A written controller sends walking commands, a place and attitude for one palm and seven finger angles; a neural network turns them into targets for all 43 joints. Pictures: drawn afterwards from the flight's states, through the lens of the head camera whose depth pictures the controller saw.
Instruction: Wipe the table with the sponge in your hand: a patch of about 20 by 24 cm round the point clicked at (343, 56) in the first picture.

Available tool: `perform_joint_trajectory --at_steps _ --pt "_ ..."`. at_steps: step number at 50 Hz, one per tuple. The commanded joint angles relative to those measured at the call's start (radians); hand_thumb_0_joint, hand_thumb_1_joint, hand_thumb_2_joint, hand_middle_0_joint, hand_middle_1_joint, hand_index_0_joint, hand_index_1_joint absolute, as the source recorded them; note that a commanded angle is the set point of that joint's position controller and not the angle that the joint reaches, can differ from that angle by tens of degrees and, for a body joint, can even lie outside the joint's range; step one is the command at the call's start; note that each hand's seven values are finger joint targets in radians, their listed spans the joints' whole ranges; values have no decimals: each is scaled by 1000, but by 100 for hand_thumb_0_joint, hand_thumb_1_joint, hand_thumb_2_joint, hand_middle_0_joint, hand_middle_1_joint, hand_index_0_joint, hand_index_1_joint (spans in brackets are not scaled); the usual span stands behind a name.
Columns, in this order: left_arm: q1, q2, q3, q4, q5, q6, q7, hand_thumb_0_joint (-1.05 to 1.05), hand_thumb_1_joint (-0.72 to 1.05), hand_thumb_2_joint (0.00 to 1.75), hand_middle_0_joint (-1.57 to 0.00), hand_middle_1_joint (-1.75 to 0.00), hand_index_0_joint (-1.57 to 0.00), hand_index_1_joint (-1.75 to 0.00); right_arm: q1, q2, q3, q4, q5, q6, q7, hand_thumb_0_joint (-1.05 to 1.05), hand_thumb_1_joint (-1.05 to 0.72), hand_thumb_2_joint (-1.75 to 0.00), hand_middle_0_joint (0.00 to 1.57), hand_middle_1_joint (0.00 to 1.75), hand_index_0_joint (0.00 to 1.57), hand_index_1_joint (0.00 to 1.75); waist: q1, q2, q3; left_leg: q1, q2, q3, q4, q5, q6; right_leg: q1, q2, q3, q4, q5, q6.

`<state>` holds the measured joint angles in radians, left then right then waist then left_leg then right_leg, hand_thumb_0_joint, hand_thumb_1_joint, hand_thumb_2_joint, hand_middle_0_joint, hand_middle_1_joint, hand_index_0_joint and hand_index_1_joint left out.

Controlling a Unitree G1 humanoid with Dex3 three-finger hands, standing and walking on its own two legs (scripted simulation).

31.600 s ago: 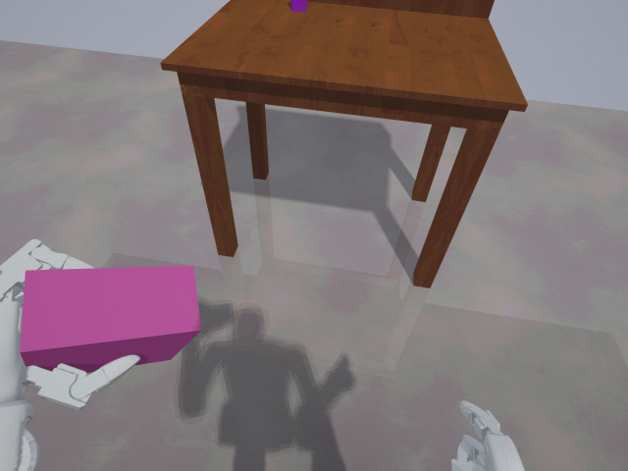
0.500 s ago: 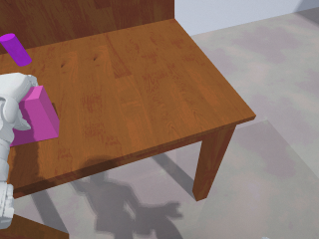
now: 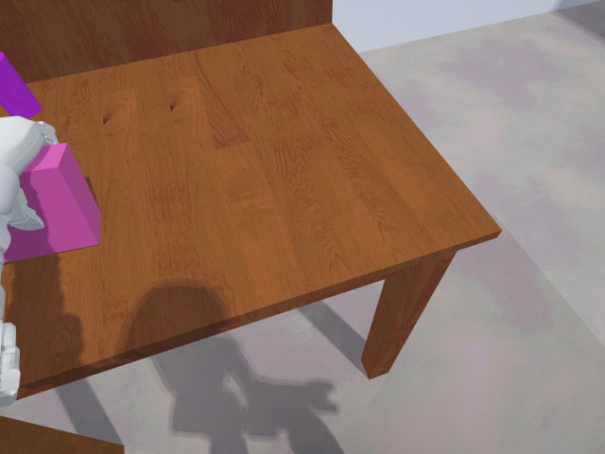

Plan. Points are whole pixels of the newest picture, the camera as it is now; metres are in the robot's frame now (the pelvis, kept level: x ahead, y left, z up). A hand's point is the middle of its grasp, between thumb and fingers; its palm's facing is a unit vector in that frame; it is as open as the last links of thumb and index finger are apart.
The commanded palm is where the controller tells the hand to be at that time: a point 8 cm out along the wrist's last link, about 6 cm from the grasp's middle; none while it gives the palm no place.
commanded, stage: slide across to the middle lane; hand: left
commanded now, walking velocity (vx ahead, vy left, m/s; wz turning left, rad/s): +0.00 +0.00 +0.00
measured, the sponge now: (37, 217) +0.38 +0.39 +0.09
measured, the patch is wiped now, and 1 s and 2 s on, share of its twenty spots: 0.15 0.25 0.35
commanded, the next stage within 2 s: wipe back along the middle lane in 1.30 s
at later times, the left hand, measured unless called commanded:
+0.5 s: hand (28, 170) +0.41 +0.38 +0.15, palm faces -0.10 +0.09 -0.99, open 10.4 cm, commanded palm +0.40 +0.35 +0.20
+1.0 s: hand (72, 161) +0.43 +0.33 +0.14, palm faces -0.06 +0.05 -1.00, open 10.4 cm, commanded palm +0.42 +0.32 +0.20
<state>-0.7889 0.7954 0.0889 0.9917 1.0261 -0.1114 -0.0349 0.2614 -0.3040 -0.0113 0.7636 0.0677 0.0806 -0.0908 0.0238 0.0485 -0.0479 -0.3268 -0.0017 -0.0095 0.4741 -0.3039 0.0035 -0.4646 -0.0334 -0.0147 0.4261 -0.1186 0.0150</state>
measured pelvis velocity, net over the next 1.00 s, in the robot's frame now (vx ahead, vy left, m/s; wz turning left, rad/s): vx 0.03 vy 0.02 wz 0.02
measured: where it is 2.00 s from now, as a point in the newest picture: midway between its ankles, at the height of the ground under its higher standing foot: outside the picture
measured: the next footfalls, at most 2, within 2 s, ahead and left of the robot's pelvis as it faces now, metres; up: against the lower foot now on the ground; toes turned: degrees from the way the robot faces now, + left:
none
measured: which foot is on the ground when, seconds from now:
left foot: down 0.00-1.00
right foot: down 0.00-1.00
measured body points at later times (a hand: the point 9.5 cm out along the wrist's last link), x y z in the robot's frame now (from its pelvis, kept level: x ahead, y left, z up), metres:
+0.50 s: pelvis +0.02 +0.01 +0.01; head +0.07 +0.00 +0.45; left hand +0.41 +0.37 +0.20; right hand +0.13 -0.25 -0.13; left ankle -0.05 +0.12 -0.74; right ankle +0.05 -0.13 -0.74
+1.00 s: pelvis +0.03 +0.02 +0.01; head +0.07 +0.00 +0.46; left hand +0.43 +0.33 +0.20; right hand +0.20 -0.22 -0.12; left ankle -0.05 +0.12 -0.74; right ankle +0.05 -0.13 -0.74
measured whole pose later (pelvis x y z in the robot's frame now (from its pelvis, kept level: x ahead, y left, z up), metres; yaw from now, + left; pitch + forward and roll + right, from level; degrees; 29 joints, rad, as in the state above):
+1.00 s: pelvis +0.03 +0.02 +0.01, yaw +1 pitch +5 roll -1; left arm -0.72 0.57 -0.13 0.66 0.99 0.21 -0.07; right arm 0.13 -0.29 0.02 0.75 0.06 0.08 -0.06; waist 0.08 0.07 -0.03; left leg -0.12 -0.02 -0.02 0.31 -0.28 0.03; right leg -0.27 -0.05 -0.03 0.30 -0.12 0.03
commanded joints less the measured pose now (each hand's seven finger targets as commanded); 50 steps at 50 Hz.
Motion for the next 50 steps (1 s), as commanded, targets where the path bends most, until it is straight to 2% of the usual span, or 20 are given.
perform_joint_trajectory --at_steps 1,3,5,9,15,19,21,23,25,27,28,30,35,39,40,41,43,45,47,50 --pt "-296 274 20 -68 60 49 50 0 10 130 -120 -160 -120 -160 47 -162 -52 -77 -9 -17 -9 0 -90 -90 20 30 20 30 -39 -54 -238 -82 -47 36 -86 216 19 320 53 -3 -17 92 -66" --pt "-290 269 15 -48 48 58 39 0 10 130 -120 -160 -120 -160 42 -164 -48 -80 -7 -12 -10 0 -90 -90 20 30 20 30 -45 -90 -208 -99 -47 38 -91 187 23 324 51 -6 -25 76 -61" --pt "-293 302 49 -89 48 43 31 0 10 130 -120 -160 -120 -160 36 -166 -53 -85 -9 -10 -10 0 -90 -90 20 30 20 30 -27 -46 -247 -73 -47 37 -95 223 22 348 50 0 -23 105 -67" --pt "-297 215 -5 -144 33 25 28 0 10 130 -120 -160 -120 -160 31 -151 -55 -98 -10 -8 -7 0 -90 -90 20 30 20 30 -35 -41 -251 -29 -41 37 -89 265 22 340 54 -10 -21 129 -68" --pt "-317 188 4 -234 -19 21 31 0 10 130 -120 -160 -120 -160 9 -148 -59 -100 -4 -11 -7 0 -90 -90 20 30 20 30 -24 -18 -248 30 -35 27 -113 304 18 353 53 -15 -38 138 -74" --pt "-335 165 -8 -286 -42 35 32 0 10 130 -120 -160 -120 -160 -2 -142 -57 -94 -6 -14 -5 0 -90 -90 20 30 20 30 -19 2 -256 60 -38 26 -123 349 11 387 52 -20 -44 164 -76" --pt "-381 100 -73 -356 -46 46 24 0 10 130 -120 -160 -120 -160 -19 -131 -52 -102 -6 -18 -4 0 -90 -90 20 30 20 30 -27 37 -277 117 -33 22 -124 423 2 382 53 -24 -48 183 -76" --pt "-377 70 -91 -376 -58 63 21 0 10 130 -120 -160 -120 -160 -28 -134 -55 -95 -9 -21 0 0 -90 -90 20 30 20 30 -25 29 -262 136 -30 19 -132 438 -4 380 56 -27 -62 183 -78" --pt "-349 97 -59 -408 -63 79 16 0 10 130 -120 -160 -120 -160 -47 -140 -52 -101 -9 -26 -2 0 -90 -90 20 30 20 30 -7 24 -285 148 -32 17 -140 465 -5 412 55 -24 -66 210 -82" --pt "-350 14 -123 -420 -83 102 7 0 10 130 -120 -160 -120 -160 -61 -129 -44 -97 -7 -26 1 0 -90 -90 20 30 20 30 -18 13 -262 156 -31 16 -144 480 -9 410 52 -34 -67 211 -78" --pt "-338 24 -111 -425 -86 116 4 0 10 130 -120 -160 -120 -160 -69 -133 -43 -95 -7 -25 3 0 -90 -90 20 30 20 30 -12 3 -246 154 -29 15 -152 480 -12 413 51 -35 -73 207 -78" --pt "-331 70 -70 -466 -75 138 2 0 10 130 -120 -160 -120 -160 -97 -139 -37 -110 -9 -27 4 0 -90 -90 20 30 20 30 14 27 -279 168 -28 13 -161 523 -17 442 50 -30 -72 234 -84" --pt "-293 95 -30 -469 -51 200 21 0 10 130 -120 -160 -120 -160 -131 -134 -25 -115 -13 -22 14 0 -90 -90 20 30 20 30 38 -15 -299 159 -26 18 -167 590 -24 498 44 -30 -67 298 -85" --pt "-287 10 -100 -495 -39 253 24 0 10 130 -120 -160 -120 -160 -149 -126 -22 -122 -16 -22 23 0 -90 -90 20 30 20 30 29 -18 -306 177 -22 27 -160 648 -22 499 40 -35 -61 327 -78" --pt "-288 46 -66 -505 -33 267 23 0 10 130 -120 -160 -120 -160 -160 -132 -20 -127 -14 -21 25 0 -90 -90 20 30 20 30 32 -18 -310 184 -19 23 -161 656 -23 494 43 -32 -66 324 -81" --pt "-322 -12 -128 -513 -32 276 19 0 10 130 -120 -160 -120 -160 -162 -124 -14 -127 -16 -26 24 0 -90 -90 20 30 20 30 17 -17 -313 190 -21 27 -157 667 -21 491 39 -36 -60 329 -78" --pt "-335 -25 -143 -496 -41 294 15 0 10 130 -120 -160 -120 -160 -160 -128 -18 -116 -15 -25 23 0 -90 -90 20 30 20 30 6 -24 -299 188 -24 29 -159 612 -19 477 41 -37 -69 307 -77" --pt "-352 7 -120 -508 -32 304 8 0 10 130 -120 -160 -120 -160 -169 -132 -14 -124 -15 -30 22 0 -90 -90 20 30 20 30 12 -15 -309 192 -26 26 -164 599 -16 481 43 -32 -73 303 -82" --pt "-346 -41 -162 -496 -31 310 -2 0 10 130 -120 -160 -120 -160 -160 -126 -13 -114 -18 -32 19 0 -90 -90 20 30 20 30 5 -13 -307 201 -28 29 -156 619 -13 480 42 -39 -63 309 -82" --pt "-368 -2 -142 -495 -24 313 -19 0 10 130 -120 -160 -120 -160 -167 -132 -7 -126 -16 -33 15 0 -90 -90 20 30 20 30 9 -9 -308 196 -28 23 -162 579 -11 474 43 -34 -71 289 -85"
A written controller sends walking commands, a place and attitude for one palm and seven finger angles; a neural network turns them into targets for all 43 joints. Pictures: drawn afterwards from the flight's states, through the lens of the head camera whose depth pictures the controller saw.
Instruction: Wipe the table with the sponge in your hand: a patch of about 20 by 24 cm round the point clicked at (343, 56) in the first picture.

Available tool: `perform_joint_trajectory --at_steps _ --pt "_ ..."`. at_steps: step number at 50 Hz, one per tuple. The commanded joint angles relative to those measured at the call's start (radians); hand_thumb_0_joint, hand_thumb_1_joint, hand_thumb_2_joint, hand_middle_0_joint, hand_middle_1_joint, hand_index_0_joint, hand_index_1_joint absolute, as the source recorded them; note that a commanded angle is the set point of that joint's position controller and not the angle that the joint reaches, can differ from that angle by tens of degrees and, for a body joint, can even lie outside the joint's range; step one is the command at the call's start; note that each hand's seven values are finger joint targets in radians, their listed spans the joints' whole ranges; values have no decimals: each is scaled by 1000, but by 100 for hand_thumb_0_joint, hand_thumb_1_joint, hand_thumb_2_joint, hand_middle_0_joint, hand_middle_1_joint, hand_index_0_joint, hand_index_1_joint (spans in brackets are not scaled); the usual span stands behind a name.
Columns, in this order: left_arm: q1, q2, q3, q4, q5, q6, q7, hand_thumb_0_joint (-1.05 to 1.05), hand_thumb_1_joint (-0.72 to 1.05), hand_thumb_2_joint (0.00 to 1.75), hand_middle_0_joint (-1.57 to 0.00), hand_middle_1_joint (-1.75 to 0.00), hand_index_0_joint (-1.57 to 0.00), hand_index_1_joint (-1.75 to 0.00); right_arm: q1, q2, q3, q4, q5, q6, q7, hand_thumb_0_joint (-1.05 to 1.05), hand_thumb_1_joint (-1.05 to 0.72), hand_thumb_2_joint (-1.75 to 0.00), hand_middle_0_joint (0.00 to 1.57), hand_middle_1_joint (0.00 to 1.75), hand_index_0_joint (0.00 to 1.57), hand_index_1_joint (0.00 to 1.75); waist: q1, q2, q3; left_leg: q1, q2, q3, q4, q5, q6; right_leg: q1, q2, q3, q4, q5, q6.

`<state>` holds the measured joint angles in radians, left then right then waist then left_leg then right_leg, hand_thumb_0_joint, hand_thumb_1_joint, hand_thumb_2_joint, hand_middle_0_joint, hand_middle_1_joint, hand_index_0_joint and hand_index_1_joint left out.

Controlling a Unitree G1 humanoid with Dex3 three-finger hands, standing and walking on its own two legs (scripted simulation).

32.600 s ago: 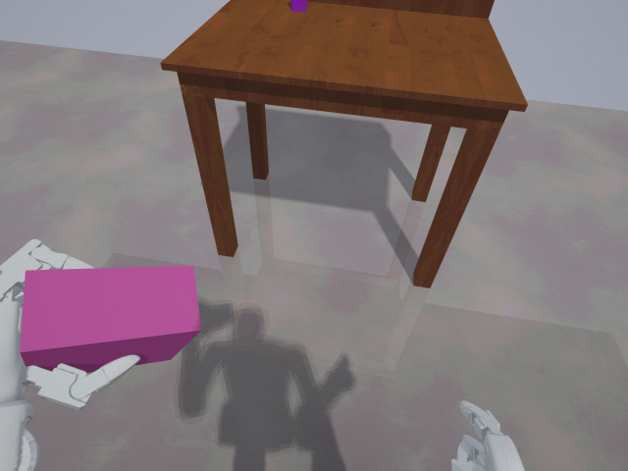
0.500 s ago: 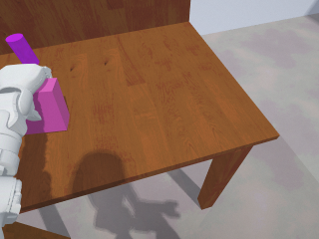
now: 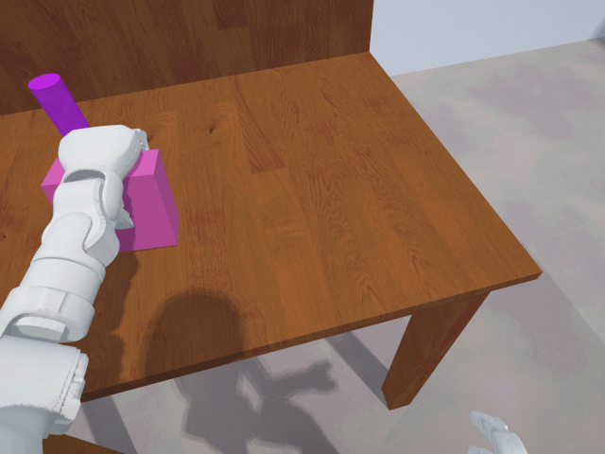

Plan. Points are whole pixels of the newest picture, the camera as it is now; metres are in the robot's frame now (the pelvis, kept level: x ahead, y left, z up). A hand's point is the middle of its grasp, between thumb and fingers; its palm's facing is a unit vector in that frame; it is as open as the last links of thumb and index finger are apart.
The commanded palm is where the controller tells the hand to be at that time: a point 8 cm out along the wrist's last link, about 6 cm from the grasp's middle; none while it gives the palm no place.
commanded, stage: slide across to the middle lane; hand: left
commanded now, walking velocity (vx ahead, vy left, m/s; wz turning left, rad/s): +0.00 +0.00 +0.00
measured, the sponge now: (125, 215) +0.39 +0.32 +0.08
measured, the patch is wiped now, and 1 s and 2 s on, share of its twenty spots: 0.25 0.35 0.55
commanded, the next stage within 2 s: wipe back along the middle lane in 0.30 s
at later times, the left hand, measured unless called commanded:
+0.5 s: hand (136, 173) +0.42 +0.29 +0.14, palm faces -0.06 +0.06 -1.00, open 10.4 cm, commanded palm +0.39 +0.28 +0.19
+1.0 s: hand (137, 203) +0.37 +0.27 +0.13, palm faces +0.03 +0.00 -1.00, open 10.4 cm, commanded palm +0.33 +0.26 +0.17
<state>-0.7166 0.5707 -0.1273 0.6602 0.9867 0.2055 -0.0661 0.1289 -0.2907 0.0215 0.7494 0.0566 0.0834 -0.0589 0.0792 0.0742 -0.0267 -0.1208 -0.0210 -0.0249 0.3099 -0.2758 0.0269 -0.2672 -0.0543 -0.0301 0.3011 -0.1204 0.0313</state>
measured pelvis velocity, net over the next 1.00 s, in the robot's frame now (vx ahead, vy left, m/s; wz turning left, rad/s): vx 0.00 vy -0.01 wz -0.02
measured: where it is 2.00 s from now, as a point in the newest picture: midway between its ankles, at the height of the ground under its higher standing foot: outside the picture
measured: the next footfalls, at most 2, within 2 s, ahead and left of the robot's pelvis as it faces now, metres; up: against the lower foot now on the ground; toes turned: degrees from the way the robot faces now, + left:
none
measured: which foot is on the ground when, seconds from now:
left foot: down 0.00-1.00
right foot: down 0.00-1.00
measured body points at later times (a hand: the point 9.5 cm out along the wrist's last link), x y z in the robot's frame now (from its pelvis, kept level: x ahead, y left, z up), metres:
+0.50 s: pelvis +0.00 -0.01 +0.00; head +0.04 -0.04 +0.45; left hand +0.42 +0.28 +0.19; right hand +0.12 -0.26 -0.14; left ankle -0.08 +0.10 -0.75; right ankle +0.01 -0.15 -0.75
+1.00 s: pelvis +0.00 -0.01 +0.00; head +0.02 -0.04 +0.45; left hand +0.36 +0.26 +0.19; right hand +0.22 -0.23 -0.11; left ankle -0.08 +0.10 -0.75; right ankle +0.01 -0.15 -0.75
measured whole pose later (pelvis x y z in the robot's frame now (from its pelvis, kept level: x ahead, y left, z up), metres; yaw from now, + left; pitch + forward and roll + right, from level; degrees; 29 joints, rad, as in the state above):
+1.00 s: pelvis +0.00 -0.01 +0.00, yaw -1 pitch +3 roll -1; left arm -0.49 0.49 -0.16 0.31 0.98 0.40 -0.07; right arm 0.05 -0.29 0.04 0.69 0.06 0.10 -0.05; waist 0.10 0.09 -0.04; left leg -0.06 -0.01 -0.01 0.31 -0.30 0.02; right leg -0.23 -0.04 -0.02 0.35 -0.16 0.03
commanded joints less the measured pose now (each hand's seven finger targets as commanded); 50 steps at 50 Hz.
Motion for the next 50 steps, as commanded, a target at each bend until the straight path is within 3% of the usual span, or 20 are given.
perform_joint_trajectory --at_steps 1,3,5,6,7,10,14,15,18,20,21,25,29,35,36,40,41,45,46,50 --pt "-461 202 49 -151 17 -7 8 0 10 130 -120 -160 -120 -160 -25 -140 -36 -106 -5 -39 -21 0 -90 -90 20 30 20 30 -59 -57 -322 -18 -12 41 3 537 -31 277 60 -28 63 281 -97" --pt "-467 200 47 -114 11 -13 2 0 10 130 -120 -160 -120 -160 -14 -143 -40 -95 -6 -38 -25 0 -90 -90 20 30 20 30 -64 -61 -293 -28 -13 43 0 503 -29 268 61 -28 57 273 -98" --pt "-478 267 99 -116 15 -23 -3 0 10 130 -120 -160 -120 -160 -16 -148 -37 -105 -4 -39 -28 0 -90 -90 20 30 20 30 -51 -42 -314 -27 -12 38 -5 490 -31 273 62 -20 52 263 -102" --pt "-516 204 36 -119 17 -35 -6 0 10 130 -120 -160 -120 -160 -7 -137 -33 -106 -5 -45 -30 0 -90 -90 20 30 20 30 -68 -44 -308 -30 -14 39 -1 503 -31 265 59 -29 63 262 -99" --pt "-494 187 34 -111 10 -44 -7 0 10 130 -120 -160 -120 -160 6 -137 -38 -100 -6 -46 -29 0 -90 -90 20 30 20 30 -64 -43 -315 -22 -12 37 5 521 -32 266 62 -27 64 270 -100" --pt "-483 217 65 -137 10 -59 -10 0 10 130 -120 -160 -120 -160 7 -143 -42 -112 -6 -45 -26 0 -90 -90 20 30 20 30 -51 -21 -335 -7 -7 33 10 562 -38 265 65 -20 60 289 -102" --pt "-489 184 44 -113 -5 -72 3 0 10 130 -120 -160 -120 -160 19 -139 -47 -101 -5 -46 -27 0 -90 -90 20 30 20 30 -59 -59 -316 -28 -11 38 6 516 -35 264 64 -25 62 274 -96" --pt "-492 228 86 -124 -4 -72 8 0 10 130 -120 -160 -120 -160 15 -143 -46 -106 -3 -48 -27 0 -90 -90 20 30 20 30 -51 -47 -329 -25 -9 36 1 515 -36 269 66 -20 57 276 -99" --pt "-491 209 69 -98 -3 -67 23 0 10 130 -120 -160 -120 -160 24 -140 -48 -90 -4 -47 -26 0 -90 -90 20 30 20 30 -56 -58 -318 -41 -13 43 1 508 -37 278 64 -24 61 285 -97" --pt "-464 283 136 -117 5 -60 31 0 10 130 -120 -160 -120 -160 12 -146 -48 -101 -5 -43 -23 0 -90 -90 20 30 20 30 -31 -44 -355 -38 -12 43 -4 524 -37 308 64 -14 62 306 -101" --pt "-470 239 96 -126 9 -61 33 0 10 130 -120 -160 -120 -160 16 -136 -44 -102 -6 -46 -22 0 -90 -90 20 30 20 30 -40 -57 -362 -41 -14 45 0 547 -35 321 61 -21 73 322 -97" --pt "-319 220 118 -185 0 -35 38 0 10 130 -120 -160 -120 -160 -17 -138 -52 -125 -4 -39 -8 0 -90 -90 20 30 20 30 -8 -48 -368 -29 -9 47 0 573 -32 337 63 -16 73 336 -96" --pt "-245 209 120 -237 -14 2 45 0 10 130 -120 -160 -120 -160 -43 -139 -51 -130 -4 -38 -4 0 -90 -90 20 30 20 30 -6 -82 -341 -40 -11 53 -5 552 -22 348 62 -20 80 342 -91" --pt "-218 196 97 -334 8 89 31 0 10 130 -120 -160 -120 -160 -105 -140 -39 -155 2 -35 1 0 -90 -90 20 30 20 30 -2 -36 -299 -30 -11 52 -17 518 -19 324 63 -17 70 289 -96" --pt "-211 146 49 -363 7 101 27 0 10 130 -120 -160 -120 -160 -112 -129 -35 -162 0 -39 1 0 -90 -90 20 30 20 30 -3 -27 -314 -19 -16 57 -8 543 -15 335 59 -21 80 299 -94" --pt "-141 126 44 -404 6 152 3 0 10 130 -120 -160 -120 -160 -149 -131 -30 -179 2 -33 5 0 -90 -90 20 30 20 30 4 -43 -296 -10 -10 54 -5 537 -13 326 64 -17 75 303 -97" --pt "-115 107 29 -398 3 160 -1 0 10 130 -120 -160 -120 -160 -143 -126 -26 -175 1 -33 3 0 -90 -90 20 30 20 30 3 -78 -292 -22 -11 54 -5 527 -11 332 60 -28 87 291 -93" --pt "-71 123 51 -454 5 188 -14 0 10 130 -120 -160 -120 -160 -180 -126 -18 -194 0 -26 4 0 -90 -90 20 30 20 30 17 -61 -271 -20 -8 50 -4 513 -13 321 65 -18 86 284 -97" --pt "-70 79 11 -463 6 192 -18 0 10 130 -120 -160 -120 -160 -173 -117 -14 -194 -2 -30 3 0 -90 -90 20 30 20 30 9 -73 -269 -22 -11 56 2 531 -10 324 59 -29 97 292 -94" --pt "5 110 52 -494 8 213 -23 0 10 130 -120 -160 -120 -160 -199 -120 -11 -202 0 -24 9 0 -90 -90 20 30 20 30 24 -51 -252 -20 -4 50 8 534 -17 311 66 -13 97 291 -98"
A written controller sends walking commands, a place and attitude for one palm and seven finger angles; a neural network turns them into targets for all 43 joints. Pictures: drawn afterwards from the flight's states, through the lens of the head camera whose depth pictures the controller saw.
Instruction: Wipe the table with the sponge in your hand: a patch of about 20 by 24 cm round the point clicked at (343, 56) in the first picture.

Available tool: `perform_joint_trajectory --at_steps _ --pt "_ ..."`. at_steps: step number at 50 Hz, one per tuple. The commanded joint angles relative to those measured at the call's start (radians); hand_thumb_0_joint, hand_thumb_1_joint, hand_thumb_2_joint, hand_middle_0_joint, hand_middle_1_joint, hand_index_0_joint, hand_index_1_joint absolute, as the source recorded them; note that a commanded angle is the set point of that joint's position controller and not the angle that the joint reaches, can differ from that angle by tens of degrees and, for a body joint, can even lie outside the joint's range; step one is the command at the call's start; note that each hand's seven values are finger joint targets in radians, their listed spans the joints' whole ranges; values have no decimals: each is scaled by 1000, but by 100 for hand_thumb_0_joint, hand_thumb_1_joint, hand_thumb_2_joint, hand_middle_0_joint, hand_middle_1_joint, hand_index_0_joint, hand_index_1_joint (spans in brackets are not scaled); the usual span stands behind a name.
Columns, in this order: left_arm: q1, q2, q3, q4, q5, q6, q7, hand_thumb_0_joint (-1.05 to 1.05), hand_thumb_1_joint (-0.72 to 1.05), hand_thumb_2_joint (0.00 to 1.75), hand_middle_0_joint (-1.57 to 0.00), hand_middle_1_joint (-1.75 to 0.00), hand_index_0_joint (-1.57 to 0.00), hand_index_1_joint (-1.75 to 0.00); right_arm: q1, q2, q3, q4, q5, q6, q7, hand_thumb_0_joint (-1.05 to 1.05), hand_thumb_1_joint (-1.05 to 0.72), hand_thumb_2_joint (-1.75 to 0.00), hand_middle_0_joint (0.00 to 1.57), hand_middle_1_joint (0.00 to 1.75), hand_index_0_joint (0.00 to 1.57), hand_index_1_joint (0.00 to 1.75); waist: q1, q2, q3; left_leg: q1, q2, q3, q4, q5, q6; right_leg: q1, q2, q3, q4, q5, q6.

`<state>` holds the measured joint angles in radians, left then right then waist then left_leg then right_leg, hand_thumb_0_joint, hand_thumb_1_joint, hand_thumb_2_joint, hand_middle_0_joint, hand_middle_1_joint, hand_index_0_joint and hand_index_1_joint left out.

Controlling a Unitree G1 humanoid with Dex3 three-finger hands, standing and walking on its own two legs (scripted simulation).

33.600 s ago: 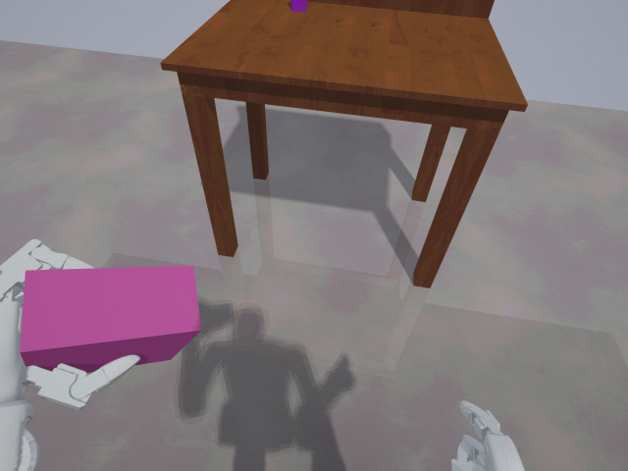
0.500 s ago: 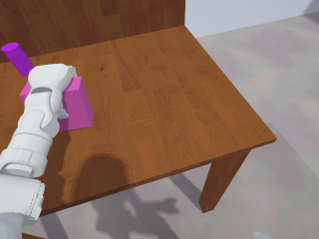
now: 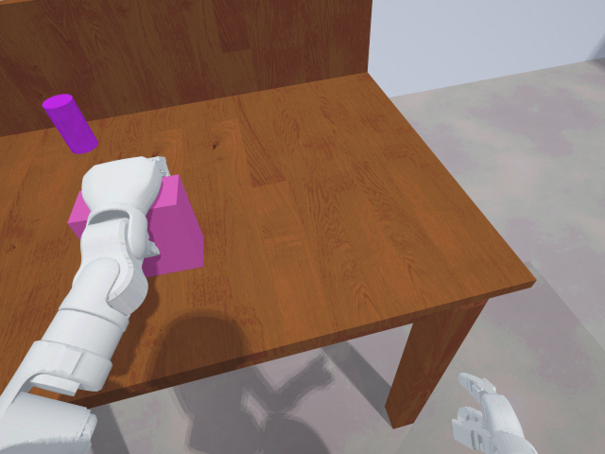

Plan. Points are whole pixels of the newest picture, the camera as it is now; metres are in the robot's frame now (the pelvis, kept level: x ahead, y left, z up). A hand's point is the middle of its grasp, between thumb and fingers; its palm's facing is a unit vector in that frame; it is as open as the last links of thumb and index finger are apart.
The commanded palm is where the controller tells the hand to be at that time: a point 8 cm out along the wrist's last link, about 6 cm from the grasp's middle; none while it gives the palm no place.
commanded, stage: wipe back along the middle lane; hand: left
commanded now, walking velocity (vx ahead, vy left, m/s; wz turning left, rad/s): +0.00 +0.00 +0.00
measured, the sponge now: (150, 241) +0.36 +0.29 +0.08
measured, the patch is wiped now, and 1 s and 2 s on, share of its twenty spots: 0.35 0.55 0.55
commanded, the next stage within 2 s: slide across to the third lane in 1.24 s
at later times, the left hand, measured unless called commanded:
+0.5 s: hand (138, 236) +0.32 +0.26 +0.13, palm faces +0.11 -0.01 -0.99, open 10.4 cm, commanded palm +0.27 +0.25 +0.16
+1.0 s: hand (137, 271) +0.27 +0.24 +0.14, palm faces +0.19 -0.06 -0.98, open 10.4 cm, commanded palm +0.21 +0.22 +0.15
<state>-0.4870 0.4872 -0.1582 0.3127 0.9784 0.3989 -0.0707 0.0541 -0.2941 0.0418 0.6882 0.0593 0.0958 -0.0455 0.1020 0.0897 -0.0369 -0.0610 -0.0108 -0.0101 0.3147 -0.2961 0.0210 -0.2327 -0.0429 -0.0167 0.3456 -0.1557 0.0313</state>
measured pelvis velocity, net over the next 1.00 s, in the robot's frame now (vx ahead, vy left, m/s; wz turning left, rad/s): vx -0.01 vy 0.00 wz -0.03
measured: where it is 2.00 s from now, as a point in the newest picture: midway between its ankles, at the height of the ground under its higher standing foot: outside the picture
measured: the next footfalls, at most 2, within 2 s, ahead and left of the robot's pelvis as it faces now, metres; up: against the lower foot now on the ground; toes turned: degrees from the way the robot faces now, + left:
none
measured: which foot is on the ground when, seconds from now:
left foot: down 0.00-1.00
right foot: down 0.00-1.00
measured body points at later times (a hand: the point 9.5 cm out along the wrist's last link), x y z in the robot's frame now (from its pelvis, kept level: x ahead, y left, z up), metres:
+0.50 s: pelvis +0.00 +0.00 +0.00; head +0.00 -0.04 +0.44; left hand +0.31 +0.26 +0.19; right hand +0.22 -0.21 -0.11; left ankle -0.09 +0.10 -0.74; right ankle +0.01 -0.15 -0.74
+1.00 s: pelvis -0.01 +0.00 -0.01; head -0.02 -0.05 +0.44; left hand +0.25 +0.24 +0.19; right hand +0.24 -0.19 -0.09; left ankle -0.09 +0.10 -0.74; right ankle +0.01 -0.15 -0.74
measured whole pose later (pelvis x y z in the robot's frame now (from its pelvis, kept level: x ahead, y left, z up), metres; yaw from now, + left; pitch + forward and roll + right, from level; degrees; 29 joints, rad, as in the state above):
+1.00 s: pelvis -0.01 +0.00 -0.01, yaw -2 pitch -1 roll +0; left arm -0.03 0.43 -0.18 -0.26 0.98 0.57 -0.01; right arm 0.01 -0.27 0.07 0.65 0.06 0.10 0.01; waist 0.14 0.13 -0.04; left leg -0.04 -0.01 0.02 0.40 -0.35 0.02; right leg -0.23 -0.03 0.01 0.44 -0.20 0.03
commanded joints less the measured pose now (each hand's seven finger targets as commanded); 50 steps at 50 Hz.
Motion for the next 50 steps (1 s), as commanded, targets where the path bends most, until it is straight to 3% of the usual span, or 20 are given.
perform_joint_trajectory --at_steps 1,5,7,10,11,15,17,20,23,25,27,30,32,35,37,40,41,45,47,50 --pt "-238 129 24 -170 15 21 -22 0 10 130 -120 -160 -120 -160 -115 -104 -26 -145 -6 -43 -4 0 -90 -90 20 30 20 30 -8 -92 -252 -83 -19 40 8 574 -8 288 49 -41 63 339 -94" --pt "-135 179 96 -246 0 40 -16 0 10 130 -120 -160 -120 -160 -144 -107 -27 -160 -7 -42 4 0 -90 -90 20 30 20 30 20 -53 -273 -72 -14 30 18 600 -14 300 57 -18 68 363 -98" --pt "-68 98 36 -243 -17 48 -19 0 10 130 -120 -160 -120 -160 -134 -95 -24 -155 -5 -46 7 0 -90 -90 20 30 20 30 7 -95 -240 -76 -11 34 21 631 -14 302 54 -37 76 376 -92" --pt "3 158 112 -330 -27 65 -8 0 10 130 -120 -160 -120 -160 -164 -102 -23 -173 -7 -46 15 0 -90 -90 20 30 20 30 37 -76 -267 -74 -8 25 27 643 -16 313 60 -17 82 391 -93" --pt "-5 92 48 -316 -28 77 -11 0 10 130 -120 -160 -120 -160 -155 -92 -16 -172 -8 -52 16 0 -90 -90 20 30 20 30 21 -121 -240 -93 -11 38 28 618 -12 307 52 -41 89 376 -88" --pt "28 137 93 -348 -34 102 -6 0 10 130 -120 -160 -120 -160 -184 -104 -18 -169 -3 -43 16 0 -90 -90 20 30 20 30 26 -110 -196 -102 -6 31 13 522 -14 272 64 -16 73 305 -94" --pt "44 77 38 -305 -41 119 -4 0 10 130 -120 -160 -120 -160 -166 -95 -15 -156 -2 -46 14 0 -90 -90 20 30 20 30 12 -123 -168 -112 -6 35 10 523 -14 274 57 -36 78 302 -93" --pt "108 117 88 -378 -39 131 -1 0 10 130 -120 -160 -120 -160 -194 -101 -16 -180 -3 -49 21 0 -90 -90 20 30 20 30 40 -102 -220 -105 -10 29 21 520 -12 290 65 -12 87 309 -95" --pt "140 34 10 -379 -53 135 -6 0 10 130 -120 -160 -120 -160 -177 -97 -16 -169 0 -51 23 0 -90 -90 20 30 20 30 19 -111 -181 -117 -7 33 18 514 -16 281 58 -31 91 309 -89" --pt "181 93 75 -443 -47 144 -1 0 10 130 -120 -160 -120 -160 -204 -98 -15 -189 -1 -53 28 0 -90 -90 20 30 20 30 41 -96 -228 -109 -7 26 28 516 -11 294 67 -8 99 307 -93" --pt "244 5 7 -448 -68 151 -1 0 10 130 -120 -160 -120 -160 -189 -84 -15 -186 2 -61 34 0 -90 -90 20 30 20 30 28 -113 -198 -113 -5 30 34 569 -11 301 59 -30 110 344 -87" --pt "275 62 66 -524 -65 167 1 0 10 130 -120 -160 -120 -160 -221 -92 -15 -199 1 -57 40 0 -90 -90 20 30 20 30 44 -109 -189 -118 -2 24 37 528 -7 283 69 -8 108 324 -88" --pt "319 9 20 -516 -75 171 4 0 10 130 -120 -160 -120 -160 -206 -81 -12 -191 4 -59 43 0 -90 -90 20 30 20 30 31 -125 -162 -128 -2 29 34 546 -9 290 62 -26 117 329 -85" --pt "323 50 56 -589 -61 191 8 0 10 130 -120 -160 -120 -160 -247 -86 -11 -206 4 -51 47 0 -90 -90 20 30 20 30 47 -109 -155 -129 0 21 35 501 -7 266 73 0 112 292 -90" --pt "322 -11 -3 -556 -66 197 10 0 10 130 -120 -160 -120 -160 -222 -75 -8 -191 4 -50 48 0 -90 -90 20 30 20 30 27 -123 -119 -137 0 27 29 488 -7 263 65 -21 110 276 -88" --pt "321 59 59 -627 -47 203 16 0 10 130 -120 -160 -120 -160 -254 -82 -8 -207 1 -43 46 0 -90 -90 20 30 20 30 47 -102 -152 -135 -5 22 31 436 -3 265 77 14 112 254 -95" --pt "301 -10 -13 -621 -38 205 12 0 10 130 -120 -160 -120 -160 -232 -72 0 -213 -2 -52 49 0 -90 -90 20 30 20 30 39 -126 -163 -140 -12 38 43 467 3 280 63 -15 127 280 -91" --pt "382 24 32 -671 -46 198 19 0 10 130 -120 -160 -120 -160 -261 -75 -5 -215 1 -41 51 0 -90 -90 20 30 20 30 47 -95 -159 -131 -3 21 39 442 -2 271 80 22 120 268 -94" --pt "401 -29 -19 -628 -56 194 24 0 10 130 -120 -160 -120 -160 -232 -64 -4 -199 0 -44 52 0 -90 -90 20 30 20 30 28 -120 -129 -133 -3 30 40 453 -2 270 72 -2 122 276 -90" --pt "451 5 29 -709 -57 196 31 0 10 130 -120 -160 -120 -160 -268 -69 -3 -222 0 -39 57 0 -90 -90 20 30 20 30 54 -115 -150 -135 0 20 38 427 0 273 82 22 124 266 -91"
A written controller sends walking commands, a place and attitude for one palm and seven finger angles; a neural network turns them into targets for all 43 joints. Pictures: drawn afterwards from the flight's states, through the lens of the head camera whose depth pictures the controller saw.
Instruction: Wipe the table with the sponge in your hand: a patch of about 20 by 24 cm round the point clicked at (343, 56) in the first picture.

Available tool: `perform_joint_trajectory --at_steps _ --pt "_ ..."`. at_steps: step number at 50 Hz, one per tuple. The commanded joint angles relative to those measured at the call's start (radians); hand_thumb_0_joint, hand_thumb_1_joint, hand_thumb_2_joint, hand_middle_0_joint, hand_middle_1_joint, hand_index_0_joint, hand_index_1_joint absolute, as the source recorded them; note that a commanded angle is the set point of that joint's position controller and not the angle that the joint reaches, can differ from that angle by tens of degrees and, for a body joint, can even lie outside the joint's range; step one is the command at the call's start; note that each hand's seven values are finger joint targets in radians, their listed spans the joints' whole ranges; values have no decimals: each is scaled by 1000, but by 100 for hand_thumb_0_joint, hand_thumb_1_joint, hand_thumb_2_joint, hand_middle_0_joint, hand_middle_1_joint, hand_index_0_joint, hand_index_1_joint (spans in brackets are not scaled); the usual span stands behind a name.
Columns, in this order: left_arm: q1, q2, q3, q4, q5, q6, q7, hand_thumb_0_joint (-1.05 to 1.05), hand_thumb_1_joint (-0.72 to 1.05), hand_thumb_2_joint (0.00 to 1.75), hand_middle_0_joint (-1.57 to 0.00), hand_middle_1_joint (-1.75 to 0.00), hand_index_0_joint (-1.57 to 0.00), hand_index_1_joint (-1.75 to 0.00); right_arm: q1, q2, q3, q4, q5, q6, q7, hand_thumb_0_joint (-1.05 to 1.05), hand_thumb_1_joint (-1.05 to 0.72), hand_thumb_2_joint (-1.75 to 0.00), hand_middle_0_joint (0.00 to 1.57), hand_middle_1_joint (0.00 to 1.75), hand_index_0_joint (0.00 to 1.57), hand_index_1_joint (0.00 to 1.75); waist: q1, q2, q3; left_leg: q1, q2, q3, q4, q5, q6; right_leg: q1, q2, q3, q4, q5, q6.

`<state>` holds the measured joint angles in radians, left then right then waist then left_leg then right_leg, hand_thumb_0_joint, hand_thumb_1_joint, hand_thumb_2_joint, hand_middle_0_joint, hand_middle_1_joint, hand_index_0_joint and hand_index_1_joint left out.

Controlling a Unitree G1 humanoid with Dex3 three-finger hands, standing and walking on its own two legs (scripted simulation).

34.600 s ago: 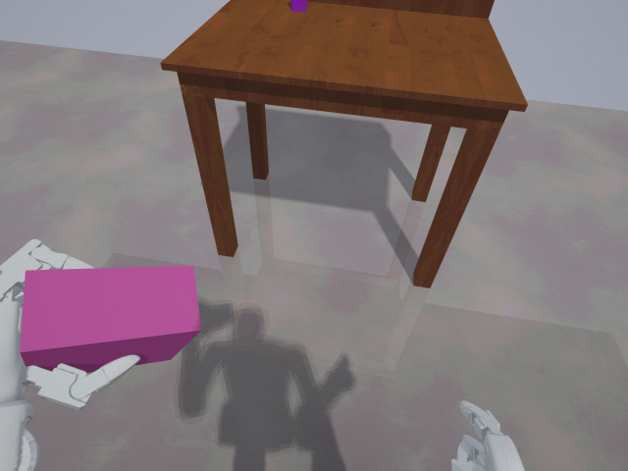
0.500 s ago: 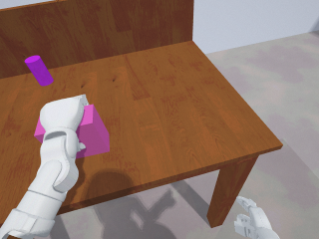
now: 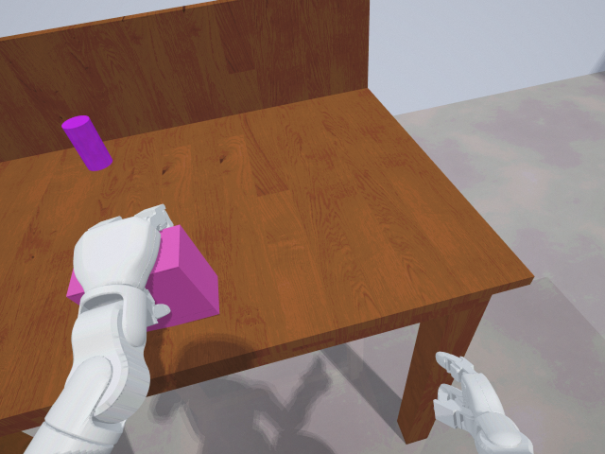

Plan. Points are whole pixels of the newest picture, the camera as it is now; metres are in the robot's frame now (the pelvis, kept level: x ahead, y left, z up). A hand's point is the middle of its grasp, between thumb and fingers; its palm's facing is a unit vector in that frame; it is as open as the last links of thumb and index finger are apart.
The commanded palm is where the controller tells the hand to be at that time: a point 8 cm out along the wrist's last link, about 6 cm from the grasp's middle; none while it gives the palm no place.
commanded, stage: wipe back along the middle lane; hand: left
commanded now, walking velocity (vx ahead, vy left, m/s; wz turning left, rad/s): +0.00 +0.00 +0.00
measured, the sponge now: (160, 292) +0.27 +0.25 +0.09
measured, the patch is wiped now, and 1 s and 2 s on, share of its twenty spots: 0.55 0.55 0.65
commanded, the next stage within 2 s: slide across to the third lane in 0.24 s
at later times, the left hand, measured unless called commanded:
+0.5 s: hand (150, 280) +0.26 +0.24 +0.14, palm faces +0.19 -0.05 -0.98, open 10.4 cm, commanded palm +0.21 +0.21 +0.17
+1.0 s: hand (177, 274) +0.27 +0.20 +0.14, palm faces +0.13 -0.08 -0.99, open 10.4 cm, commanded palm +0.23 +0.18 +0.19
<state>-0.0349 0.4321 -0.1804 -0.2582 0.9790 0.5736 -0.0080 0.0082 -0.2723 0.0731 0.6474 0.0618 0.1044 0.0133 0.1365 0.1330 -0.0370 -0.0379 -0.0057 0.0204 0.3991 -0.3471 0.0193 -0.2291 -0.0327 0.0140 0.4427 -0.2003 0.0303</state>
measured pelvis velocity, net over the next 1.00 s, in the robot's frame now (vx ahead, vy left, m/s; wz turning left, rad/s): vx -0.02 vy -0.01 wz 0.01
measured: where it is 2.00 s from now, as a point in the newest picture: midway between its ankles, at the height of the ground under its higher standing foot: outside the picture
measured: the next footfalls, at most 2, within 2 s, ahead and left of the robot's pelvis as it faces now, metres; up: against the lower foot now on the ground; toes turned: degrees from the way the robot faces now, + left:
none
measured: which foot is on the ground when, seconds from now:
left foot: down 0.00-1.00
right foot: down 0.00-1.00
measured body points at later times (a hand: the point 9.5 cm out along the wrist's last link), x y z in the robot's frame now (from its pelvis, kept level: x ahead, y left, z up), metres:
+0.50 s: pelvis -0.01 -0.01 +0.00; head -0.02 -0.06 +0.45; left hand +0.24 +0.23 +0.19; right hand +0.24 -0.21 -0.10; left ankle -0.08 +0.10 -0.74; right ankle +0.02 -0.15 -0.74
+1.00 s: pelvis -0.02 -0.01 +0.00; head -0.03 -0.06 +0.45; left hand +0.26 +0.20 +0.20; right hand +0.25 -0.18 -0.08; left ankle -0.08 +0.10 -0.74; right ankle +0.02 -0.15 -0.74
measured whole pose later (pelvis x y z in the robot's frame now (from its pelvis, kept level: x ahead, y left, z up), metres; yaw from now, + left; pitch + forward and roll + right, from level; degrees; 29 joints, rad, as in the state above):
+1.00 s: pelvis -0.02 -0.01 +0.00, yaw +1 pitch -3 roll +0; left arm -0.19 0.40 -0.35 -0.18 0.99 0.65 -0.08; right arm -0.03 -0.26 0.08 0.68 0.06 0.12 0.01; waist 0.16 0.13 -0.02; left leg -0.02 0.00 0.01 0.38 -0.31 0.00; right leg -0.21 -0.03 0.00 0.43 -0.17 0.01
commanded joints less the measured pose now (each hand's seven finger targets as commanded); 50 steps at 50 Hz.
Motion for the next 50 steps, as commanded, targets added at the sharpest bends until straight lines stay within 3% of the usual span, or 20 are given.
perform_joint_trajectory --at_steps 1,5,6,10,11,15,18,20,23,25,26,30,31,32,35,36,43,45,46,50 --pt "-44 17 3 -139 -46 24 -31 0 10 130 -120 -160 -120 -160 -201 -85 -31 -184 -7 -55 1 0 -90 -90 20 30 20 30 9 -185 -159 -165 -12 7 -34 494 7 280 58 -35 37 325 -87" --pt "39 45 45 -185 -59 22 -18 0 10 130 -120 -160 -120 -160 -231 -88 -37 -186 -3 -43 3 0 -90 -90 20 30 20 30 18 -147 -127 -163 -5 -7 -46 449 4 258 75 -3 25 290 -91" --pt "-14 -4 -12 -178 -47 25 -17 0 10 130 -120 -160 -120 -160 -204 -82 -33 -186 -7 -50 5 0 -90 -90 20 30 20 30 5 -181 -134 -168 -10 8 -35 481 9 267 61 -32 35 312 -88" --pt "-9 67 57 -165 -45 27 0 0 10 130 -120 -160 -120 -160 -228 -92 -36 -175 -6 -38 -6 0 -90 -90 20 30 20 30 11 -164 -105 -172 -6 -9 -52 399 5 244 76 9 16 249 -94" --pt "-34 11 2 -159 -39 29 -1 0 10 130 -120 -160 -120 -160 -206 -84 -33 -185 -9 -47 -4 0 -90 -90 20 30 20 30 8 -196 -122 -178 -13 8 -41 418 13 261 59 -27 28 262 -88" --pt "-22 59 48 -140 -40 31 7 0 10 130 -120 -160 -120 -160 -227 -92 -35 -172 -7 -40 -14 0 -90 -90 20 30 20 30 10 -145 -108 -177 -12 -5 -53 366 7 244 74 9 12 221 -94" --pt "-58 31 13 -84 -52 31 7 0 10 130 -120 -160 -120 -160 -204 -93 -36 -151 -7 -38 -24 0 -90 -90 20 30 20 30 -7 -160 -75 -187 -12 4 -62 348 6 236 61 -18 5 205 -87" --pt "-112 65 37 -135 -36 42 4 0 10 130 -120 -160 -120 -160 -234 -92 -34 -168 -6 -45 -27 0 -90 -90 20 30 20 30 1 -146 -125 -170 -14 -5 -54 341 13 236 71 8 4 191 -92" --pt "-161 22 -22 -96 -49 44 -7 0 10 130 -120 -160 -120 -160 -217 -93 -39 -151 -7 -48 -30 0 -90 -90 20 30 20 30 -10 -158 -109 -172 -16 -1 -60 354 15 245 58 -24 2 207 -86" --pt "-180 71 18 -136 -32 48 -14 0 10 130 -120 -160 -120 -160 -248 -90 -36 -167 -8 -55 -29 0 -90 -90 20 30 20 30 5 -152 -162 -157 -18 -9 -52 359 18 258 69 4 7 213 -91" --pt "-199 14 -39 -137 -32 46 -23 0 10 130 -120 -160 -120 -160 -229 -82 -32 -174 -12 -67 -24 0 -90 -90 20 30 20 30 4 -186 -189 -159 -27 6 -39 398 24 282 55 -27 23 247 -85" --pt "-250 67 -3 -140 -39 51 -41 0 10 130 -120 -160 -120 -160 -260 -85 -32 -169 -4 -58 -30 0 -90 -90 20 30 20 30 -4 -163 -145 -156 -20 -6 -55 346 22 244 68 -1 -2 198 -86" --pt "-306 3 -77 -120 -34 50 -48 0 10 130 -120 -160 -120 -160 -243 -78 -25 -169 -7 -70 -28 0 -90 -90 20 30 20 30 -12 -192 -148 -160 -26 8 -48 361 26 246 55 -33 4 201 -81" --pt "-311 26 -64 -78 -40 50 -49 0 10 130 -120 -160 -120 -160 -235 -82 -33 -142 -5 -60 -32 0 -90 -90 20 30 20 30 -26 -170 -116 -154 -20 3 -61 339 22 230 58 -25 -12 181 -83" --pt "-329 61 -37 -166 -26 45 -56 0 10 130 -120 -160 -120 -160 -273 -79 -30 -175 -5 -66 -26 0 -90 -90 20 30 20 30 3 -126 -184 -140 -24 -11 -58 374 24 265 68 -6 2 220 -90" --pt "-339 18 -80 -143 -19 43 -62 0 10 130 -120 -160 -120 -160 -250 -74 -25 -170 -12 -75 -22 0 -90 -90 20 30 20 30 0 -174 -202 -141 -30 3 -47 416 26 284 57 -35 17 253 -86" --pt "-402 16 -95 -98 -13 43 -57 0 10 130 -120 -160 -120 -160 -252 -71 -25 -146 -8 -44 -15 0 -90 -90 20 30 20 30 -12 -157 -130 -145 -17 -3 -86 375 10 254 63 -28 -21 202 -92" --pt "-440 52 -58 -140 -2 50 -48 0 10 130 -120 -160 -120 -160 -284 -63 -20 -166 -5 -46 -14 0 -90 -90 20 30 20 30 1 -162 -164 -134 -17 -8 -82 363 17 259 74 -2 -24 191 -94" --pt "-468 4 -106 -91 10 52 -44 0 10 130 -120 -160 -120 -160 -265 -60 -15 -157 -12 -53 -12 0 -90 -90 20 30 20 30 -2 -187 -180 -140 -24 9 -76 383 16 275 62 -24 -15 202 -93" --pt "-468 7 -100 -120 4 58 -34 0 10 130 -120 -160 -120 -160 -292 -61 -19 -163 -3 -38 -7 0 -90 -90 20 30 20 30 2 -125 -180 -129 -17 -6 -95 358 11 269 77 -4 -27 179 -99"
